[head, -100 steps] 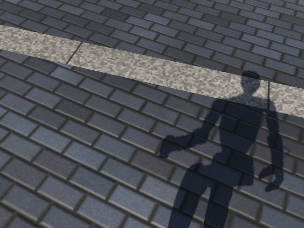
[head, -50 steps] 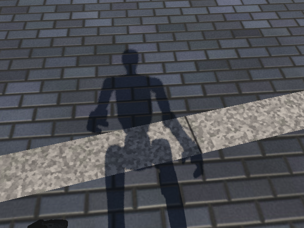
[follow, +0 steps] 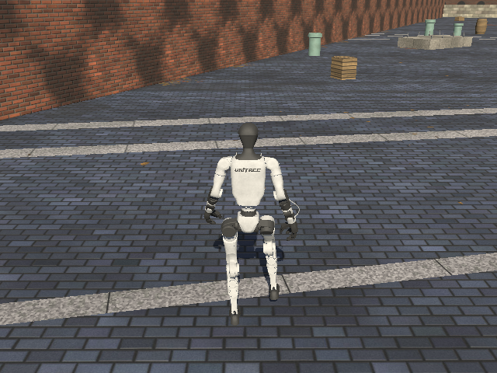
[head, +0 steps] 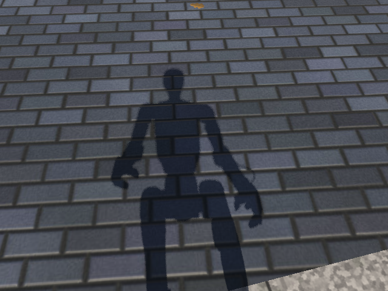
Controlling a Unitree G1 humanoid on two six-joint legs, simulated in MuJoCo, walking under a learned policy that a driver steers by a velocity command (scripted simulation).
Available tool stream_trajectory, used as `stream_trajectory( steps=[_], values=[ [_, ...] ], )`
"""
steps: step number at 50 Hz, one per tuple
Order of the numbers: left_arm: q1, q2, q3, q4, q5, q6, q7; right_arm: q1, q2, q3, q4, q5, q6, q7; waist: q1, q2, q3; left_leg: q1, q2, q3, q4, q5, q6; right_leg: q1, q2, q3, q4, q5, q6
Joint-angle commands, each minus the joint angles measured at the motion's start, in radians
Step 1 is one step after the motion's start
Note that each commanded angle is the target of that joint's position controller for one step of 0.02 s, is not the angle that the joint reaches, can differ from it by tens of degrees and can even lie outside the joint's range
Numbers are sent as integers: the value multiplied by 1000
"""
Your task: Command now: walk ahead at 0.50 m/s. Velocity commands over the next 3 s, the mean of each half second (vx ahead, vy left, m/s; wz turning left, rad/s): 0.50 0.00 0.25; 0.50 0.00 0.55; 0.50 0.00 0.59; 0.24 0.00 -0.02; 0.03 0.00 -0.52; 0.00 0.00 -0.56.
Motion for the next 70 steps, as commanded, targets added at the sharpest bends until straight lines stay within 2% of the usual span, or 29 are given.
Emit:
stream_trajectory(
  steps=[1, 6, 9, 10, 11, 12, 13, 15, 20, 31, 34, 36, 37, 38, 39, 40, 41, 43, 47, 52, 58, 60, 61, 62, 63, 64, 66, 67, 70],
  values=[
    [-86, 39, 2, -71, -5, -17, -11, -11, -178, -40, -44, 11, -11, -10, -2, 89, 26, -66, 252, -118, -110, 173, 153, 77, 30, -34, -138, 136, 3],
    [-163, 71, 9, -110, -9, -28, -33, 36, -192, -48, 0, 22, 15, -18, -1, 102, 43, 80, 326, -158, -27, 208, 128, 75, 50, -16, -244, 35, -43],
    [65, 143, 49, -47, -3, -38, -25, 7, -185, -44, -1, 20, 30, -23, 131, 98, -88, 43, 263, -136, 237, 455, 80, 423, 103, -61, -305, -20, -93],
    [245, 213, 72, -14, 10, -37, -14, 5, -128, -20, -26, 0, 28, -23, 201, 19, -242, -129, 198, -92, 519, 281, 41, 720, -39, 76, -262, -4, -149],
    [309, 296, 92, 8, 14, -26, -12, 135, -9, 15, -42, 3, 11, -19, 150, -251, -378, -520, 28, -41, 871, -283, -29, 1056, -277, 507, -351, -216, -290],
    [312, 190, 65, 1, 8, -25, -13, 93, -105, -8, -22, 25, -2, -18, 188, -177, -365, -623, 54, -176, 1014, -412, -27, 1015, -277, 619, -443, -367, -283],
    [241, 146, 49, -6, 6, -28, -11, 14, -167, -29, -49, 47, -8, -16, 179, -124, -217, -684, 100, -180, 1048, -333, -14, 898, -251, 475, -466, -367, -237],
    [119, 83, 31, -11, 9, -35, -12, -54, -149, -35, -59, 30, 0, -26, 127, -49, -77, -637, 171, -154, 972, -183, -19, 677, -175, 269, -529, -211, -195],
    [63, 86, 40, 25, 21, -63, -7, -39, -76, -36, -69, 28, 54, -26, 60, -41, -8, -570, 214, -162, 879, -38, -45, 522, -144, 32, -633, 9, -201],
    [180, 156, 64, 102, -3, -17, 18, -330, -37, -17, -202, 18, 47, 31, 149, 12, 86, -639, 176, -27, 428, 169, -10, 733, -160, -226, -607, 196, -167],
    [162, 188, 74, 101, -14, 5, 23, -310, -68, -33, -228, 19, 52, 44, 103, -27, 39, -536, 109, 44, 407, 41, 38, 796, -169, -268, -467, 576, -138],
    [137, 212, 81, 92, -21, 21, 30, -147, -126, -68, -200, 23, 59, 40, -1, -50, -63, -312, 31, 88, 395, -29, 88, 773, -151, -291, -214, 811, -113],
    [120, 203, 75, 84, -23, 22, 32, 22, -183, -102, -156, 24, 63, 25, -92, -19, -146, -50, 2, 61, 318, 32, 129, 644, -110, -308, 16, 707, -76],
    [154, 117, 49, 53, 11, 11, 31, 117, -283, -131, -129, 26, 73, 1, -84, 164, -222, 263, 196, -274, 292, -6, 218, 301, -23, -308, 358, 140, -22],
    [191, 32, 15, 5, 13, -28, 17, 62, -327, -125, -167, 21, 54, 8, 5, 290, -345, 467, 401, -855, 121, -172, 403, -22, 184, -97, 625, -559, 13],
    [66, 126, 36, -13, -25, -63, 1, 64, -226, -95, -172, 16, 39, 15, -60, 153, -314, 454, 393, -812, 51, -184, 349, -134, 126, 47, 658, -514, -10],
    [18, 135, 37, -33, -45, -82, -6, 28, -188, -84, -169, 13, 26, 16, -42, 126, -190, 334, 361, -659, 50, -116, 307, -163, 83, 36, 597, -423, -37],
    [35, 132, 45, -8, -1, -83, 8, -90, -130, -65, -189, 12, 17, 12, 44, 35, -80, 81, 279, -470, 33, 80, 248, -45, 15, 35, 420, -301, -31],
    [40, 100, 44, -19, 20, -43, 8, -99, -153, -67, -201, 8, 11, -11, 84, 61, -52, -109, 226, -356, -13, 266, 249, 61, 14, 11, 247, -209, 31],
    [-147, 52, 21, -78, 12, -43, -2, -29, -179, -75, -182, 15, 23, -34, 13, 109, -13, -188, 150, -284, -3, 138, 174, 131, 88, -6, -133, 107, 57],
    [-188, 114, 37, -110, -5, -66, -24, 25, -168, -75, -156, 21, 38, -43, 12, 150, -14, -67, 214, -434, 126, 52, 140, 195, 113, 42, -274, 50, 15],
    [-80, 137, 53, -82, -4, -77, -21, 3, -154, -71, -164, 18, 45, -44, 74, 174, -45, -64, 195, -454, 218, 111, 114, 331, 122, 16, -317, -7, -23],
    [30, 170, 68, -62, 9, -82, -15, 0, -111, -55, -174, 12, 43, -40, 127, 147, -134, -108, 139, -411, 376, 131, 82, 520, 69, 49, -317, -19, -64],
    [182, 226, 80, -48, 18, -79, -6, 30, -50, -32, -192, -9, 42, -38, 169, 1, -286, -249, 58, -306, 672, -94, 39, 785, -112, 238, -304, -86, -118],
    [236, 281, 93, -8, 21, -65, -15, 155, -31, -24, -225, 37, 33, -38, 96, -370, -355, -608, -32, -217, 969, -442, -10, 1013, -306, 743, -437, -381, -277],
    [180, 171, 68, -38, 2, -62, -20, 136, -145, -44, -191, 46, 34, -43, 118, -195, -249, -705, 49, -252, 1079, -387, -24, 938, -285, 738, -485, -559, -249],
    [94, 102, 46, -51, 12, -48, -14, -18, -170, -56, -209, 25, 45, -41, 122, -30, -79, -678, 117, -197, 1066, -228, -34, 709, -196, 420, -498, -346, -184],
    [68, 77, 38, -43, 15, -45, -12, -57, -157, -59, -219, 11, 47, -39, 112, -16, -32, -656, 144, -197, 1007, -184, -31, 632, -150, 320, -518, -238, -171],
    [67, 79, 40, -18, 12, -56, -6, -41, -100, -52, -232, 27, 61, -25, 84, -76, -17, -600, 185, -165, 941, -134, -41, 552, -125, 165, -578, -102, -186]
  ],
)
Next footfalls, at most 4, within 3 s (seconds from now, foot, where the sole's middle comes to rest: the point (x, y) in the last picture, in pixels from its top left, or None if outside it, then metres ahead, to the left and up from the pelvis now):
0.20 right None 0.29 -0.16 -0.78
0.74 left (154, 280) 0.53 0.12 -0.78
1.22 right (170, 193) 0.88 0.06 -0.78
1.72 left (75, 196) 0.88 0.44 -0.78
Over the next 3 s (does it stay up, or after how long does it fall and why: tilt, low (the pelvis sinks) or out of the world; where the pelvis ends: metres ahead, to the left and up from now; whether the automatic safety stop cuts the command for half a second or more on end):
stays up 0.93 0.30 -0.01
